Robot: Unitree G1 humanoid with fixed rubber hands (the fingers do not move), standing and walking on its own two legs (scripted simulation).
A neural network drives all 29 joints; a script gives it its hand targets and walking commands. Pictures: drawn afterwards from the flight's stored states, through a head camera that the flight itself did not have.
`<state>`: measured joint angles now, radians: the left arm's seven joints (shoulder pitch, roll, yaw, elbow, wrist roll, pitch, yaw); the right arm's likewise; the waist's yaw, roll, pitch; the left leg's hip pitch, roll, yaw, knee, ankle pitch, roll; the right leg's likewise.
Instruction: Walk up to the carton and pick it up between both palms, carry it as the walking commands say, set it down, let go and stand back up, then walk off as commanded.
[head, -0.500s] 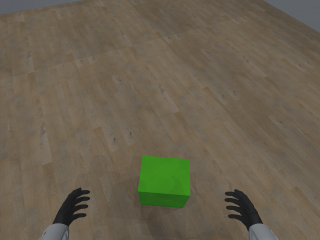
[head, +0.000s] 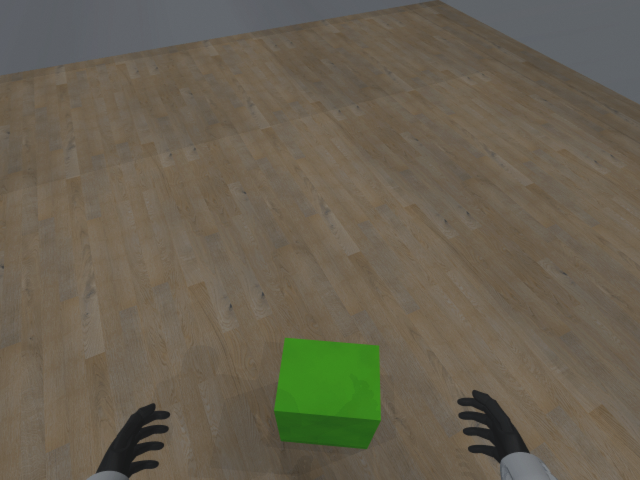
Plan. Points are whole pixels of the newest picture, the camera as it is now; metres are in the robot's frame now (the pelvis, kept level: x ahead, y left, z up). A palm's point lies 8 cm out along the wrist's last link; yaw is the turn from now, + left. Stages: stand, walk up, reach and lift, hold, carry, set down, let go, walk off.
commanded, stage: stand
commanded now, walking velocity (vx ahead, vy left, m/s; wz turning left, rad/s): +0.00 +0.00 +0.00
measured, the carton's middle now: (327, 395) +0.42 -0.04 -0.63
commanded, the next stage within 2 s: walk off in 1.78 s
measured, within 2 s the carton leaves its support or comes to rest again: neither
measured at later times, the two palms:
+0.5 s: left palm out of the picture +0.13 +0.29 -0.08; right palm out of the picture +0.13 -0.29 -0.09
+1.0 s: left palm out of the picture +0.08 +0.30 -0.09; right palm out of the picture +0.10 -0.30 -0.10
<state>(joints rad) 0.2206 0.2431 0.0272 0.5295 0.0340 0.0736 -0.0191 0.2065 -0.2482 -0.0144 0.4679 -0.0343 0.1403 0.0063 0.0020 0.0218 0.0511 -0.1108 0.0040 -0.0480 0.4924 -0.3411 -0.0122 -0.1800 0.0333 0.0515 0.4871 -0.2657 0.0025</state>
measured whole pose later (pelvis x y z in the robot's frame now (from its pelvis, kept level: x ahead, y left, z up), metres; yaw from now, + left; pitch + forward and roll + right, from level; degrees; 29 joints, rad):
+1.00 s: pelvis -0.01 +0.00 +0.01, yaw +1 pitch -2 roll +0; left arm 0.15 0.36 0.02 0.95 0.03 0.00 0.01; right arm 0.18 -0.38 -0.01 0.91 -0.03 0.00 -0.02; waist 0.00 0.02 0.02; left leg -0.08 0.00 -0.07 0.39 -0.27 -0.01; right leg -0.15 0.02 0.03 0.40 -0.21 0.00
